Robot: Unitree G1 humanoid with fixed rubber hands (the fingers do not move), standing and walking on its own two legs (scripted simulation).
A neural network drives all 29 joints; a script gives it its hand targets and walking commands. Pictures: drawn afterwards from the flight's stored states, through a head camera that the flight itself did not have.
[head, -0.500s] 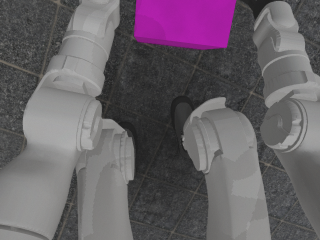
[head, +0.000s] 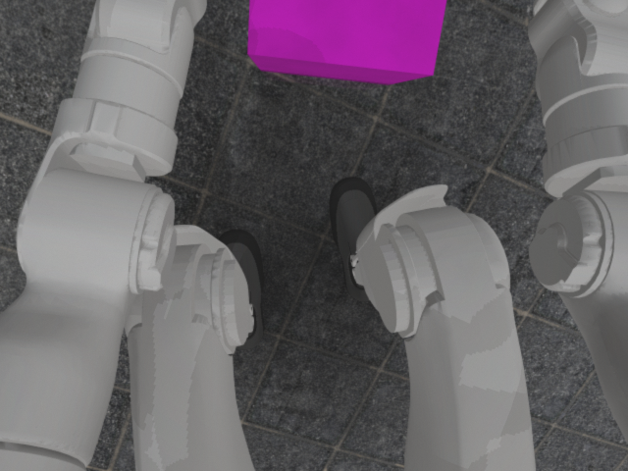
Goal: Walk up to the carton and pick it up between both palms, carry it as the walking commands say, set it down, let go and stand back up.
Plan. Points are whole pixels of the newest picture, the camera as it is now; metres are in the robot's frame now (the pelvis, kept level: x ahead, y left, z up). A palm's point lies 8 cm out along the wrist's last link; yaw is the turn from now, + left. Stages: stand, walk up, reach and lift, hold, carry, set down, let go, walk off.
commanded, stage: set down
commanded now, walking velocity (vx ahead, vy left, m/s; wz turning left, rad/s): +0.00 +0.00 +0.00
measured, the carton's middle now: out of the picture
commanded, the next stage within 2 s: let go in 1.20 s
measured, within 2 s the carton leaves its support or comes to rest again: neither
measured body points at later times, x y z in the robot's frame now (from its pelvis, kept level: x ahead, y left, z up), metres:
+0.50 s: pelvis +0.02 +0.00 +0.10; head +0.34 -0.05 +0.41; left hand +0.61 +0.03 +0.01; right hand +0.50 -0.31 +0.00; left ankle +0.11 +0.10 -0.34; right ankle +0.16 -0.10 -0.34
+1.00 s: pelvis +0.06 -0.01 +0.25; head +0.35 -0.05 +0.59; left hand +0.60 +0.03 +0.15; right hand +0.48 -0.32 +0.15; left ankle +0.11 +0.10 -0.34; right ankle +0.15 -0.10 -0.34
